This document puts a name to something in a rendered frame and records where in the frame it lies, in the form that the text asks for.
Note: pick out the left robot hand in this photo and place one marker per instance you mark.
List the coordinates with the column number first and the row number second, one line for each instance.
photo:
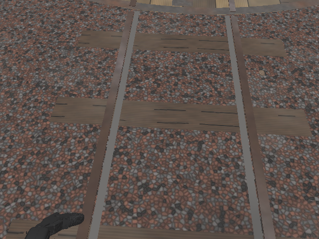
column 53, row 224

